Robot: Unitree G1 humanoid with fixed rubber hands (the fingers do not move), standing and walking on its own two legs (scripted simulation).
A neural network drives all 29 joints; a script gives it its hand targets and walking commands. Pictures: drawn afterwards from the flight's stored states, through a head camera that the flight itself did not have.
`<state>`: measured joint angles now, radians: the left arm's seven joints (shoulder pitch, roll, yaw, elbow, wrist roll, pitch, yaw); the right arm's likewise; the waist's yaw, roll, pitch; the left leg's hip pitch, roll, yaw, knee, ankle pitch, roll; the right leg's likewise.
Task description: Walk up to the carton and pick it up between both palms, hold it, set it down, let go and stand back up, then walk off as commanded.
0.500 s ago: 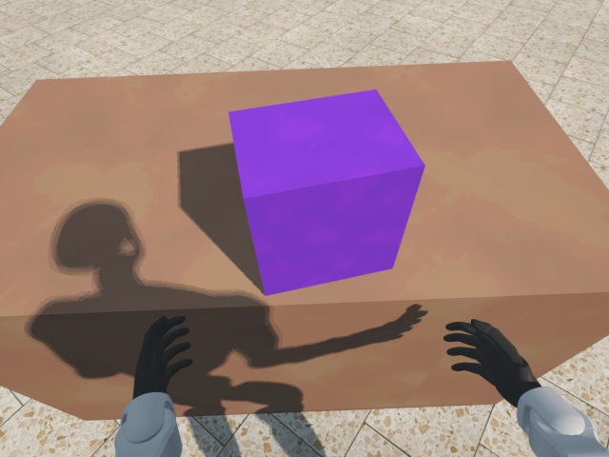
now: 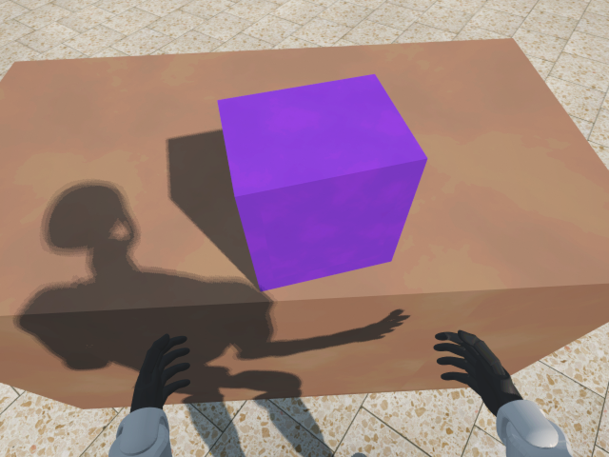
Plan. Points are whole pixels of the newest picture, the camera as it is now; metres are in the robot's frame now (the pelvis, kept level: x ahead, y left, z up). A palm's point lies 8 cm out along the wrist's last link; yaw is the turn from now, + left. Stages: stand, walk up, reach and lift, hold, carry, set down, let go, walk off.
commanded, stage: set down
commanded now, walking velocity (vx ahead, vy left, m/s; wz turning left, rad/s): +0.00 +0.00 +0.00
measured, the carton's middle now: (314, 189) +0.45 +0.06 +0.07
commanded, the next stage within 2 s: let go in 0.46 s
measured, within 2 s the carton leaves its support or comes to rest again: neither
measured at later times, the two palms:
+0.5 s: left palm (154, 411) +0.17 +0.25 -0.06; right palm (487, 407) +0.21 -0.19 -0.07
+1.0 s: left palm (148, 411) +0.17 +0.26 -0.08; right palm (474, 416) +0.21 -0.17 -0.09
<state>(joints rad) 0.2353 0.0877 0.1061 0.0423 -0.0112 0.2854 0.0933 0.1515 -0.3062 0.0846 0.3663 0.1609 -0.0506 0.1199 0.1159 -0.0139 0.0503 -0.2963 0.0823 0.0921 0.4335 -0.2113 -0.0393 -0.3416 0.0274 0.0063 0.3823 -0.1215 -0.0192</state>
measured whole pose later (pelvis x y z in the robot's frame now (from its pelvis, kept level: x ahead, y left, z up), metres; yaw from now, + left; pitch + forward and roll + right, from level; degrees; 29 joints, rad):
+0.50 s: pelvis +0.01 +0.00 +0.00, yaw +0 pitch +5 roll -1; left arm 0.24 0.13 0.10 0.21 -0.01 0.21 0.04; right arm 0.16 -0.23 0.08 0.53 0.07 -0.16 0.03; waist 0.10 -0.02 0.07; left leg -0.28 0.08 0.09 0.43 -0.23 -0.04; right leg -0.33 0.03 0.01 0.38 -0.14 -0.01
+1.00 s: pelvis +0.03 +0.01 +0.00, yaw +0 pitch +5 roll -1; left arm 0.24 0.18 0.10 0.31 -0.01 0.17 -0.01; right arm 0.16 -0.17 0.08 0.66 0.02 -0.26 -0.02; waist 0.08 -0.02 0.08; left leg -0.26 0.08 0.09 0.43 -0.25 -0.04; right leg -0.30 0.02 0.01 0.38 -0.16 -0.01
